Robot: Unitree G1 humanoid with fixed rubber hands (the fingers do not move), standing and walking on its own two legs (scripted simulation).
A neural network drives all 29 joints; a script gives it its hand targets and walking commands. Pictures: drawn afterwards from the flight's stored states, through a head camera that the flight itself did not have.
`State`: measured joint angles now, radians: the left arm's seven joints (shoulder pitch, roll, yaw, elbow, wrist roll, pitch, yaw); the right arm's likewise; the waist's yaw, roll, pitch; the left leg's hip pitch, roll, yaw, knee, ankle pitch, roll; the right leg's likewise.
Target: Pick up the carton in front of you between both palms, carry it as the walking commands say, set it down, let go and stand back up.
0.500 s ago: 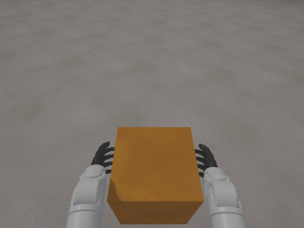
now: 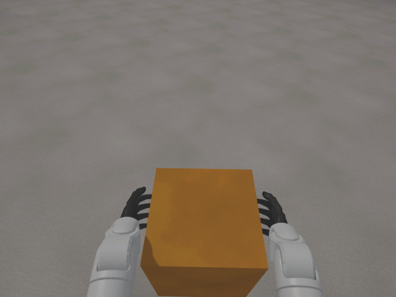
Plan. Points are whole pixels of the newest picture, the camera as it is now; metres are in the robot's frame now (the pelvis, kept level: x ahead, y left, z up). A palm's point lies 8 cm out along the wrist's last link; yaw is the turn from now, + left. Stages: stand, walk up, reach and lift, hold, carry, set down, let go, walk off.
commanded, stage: hold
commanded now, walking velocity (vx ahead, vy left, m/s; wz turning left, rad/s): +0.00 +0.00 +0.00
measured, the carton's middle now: (202, 236) +0.29 -0.01 -0.05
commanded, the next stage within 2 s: set down in 0.08 s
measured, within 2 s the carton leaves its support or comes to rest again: neither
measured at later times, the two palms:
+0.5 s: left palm (133, 224) +0.31 +0.15 -0.03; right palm (259, 215) +0.33 -0.15 -0.03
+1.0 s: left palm (150, 234) +0.37 +0.14 -0.21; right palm (245, 227) +0.40 -0.16 -0.22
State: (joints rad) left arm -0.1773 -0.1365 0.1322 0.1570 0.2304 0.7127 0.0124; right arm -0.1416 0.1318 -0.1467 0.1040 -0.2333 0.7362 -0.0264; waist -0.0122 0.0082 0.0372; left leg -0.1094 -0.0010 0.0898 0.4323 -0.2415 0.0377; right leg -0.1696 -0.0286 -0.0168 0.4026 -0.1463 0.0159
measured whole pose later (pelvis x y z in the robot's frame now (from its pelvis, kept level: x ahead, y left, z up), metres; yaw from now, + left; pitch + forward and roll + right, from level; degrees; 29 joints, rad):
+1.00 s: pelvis -0.04 -0.03 -0.15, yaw +6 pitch +36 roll +1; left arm -0.76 -0.15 0.49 0.54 0.25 0.28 0.04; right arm -0.78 0.06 -0.44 0.59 -0.27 0.29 0.01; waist -0.01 0.03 -0.13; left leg -1.46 -0.03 -0.01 1.29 -0.46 0.00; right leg -1.50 0.00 0.00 1.27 -0.40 -0.01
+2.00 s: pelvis -0.07 -0.04 -0.36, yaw +8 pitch +41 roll +6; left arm -1.39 0.06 0.45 0.75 0.04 0.27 0.20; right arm -1.52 -0.34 -0.20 0.93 -0.09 0.31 -0.02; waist -0.02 0.05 0.31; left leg -2.14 -0.09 0.01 2.06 -0.65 -0.06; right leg -2.24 0.03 0.04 2.06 -0.54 -0.03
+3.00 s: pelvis -0.08 -0.04 -0.41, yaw +8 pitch +31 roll +4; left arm -1.54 0.14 0.43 0.95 0.04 0.22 0.06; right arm -1.64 -0.45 -0.25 1.12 -0.08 0.25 0.13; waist -0.03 0.05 0.52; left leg -2.14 -0.14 0.00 2.26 -0.67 -0.08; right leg -2.22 -0.01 0.02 2.25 -0.57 -0.04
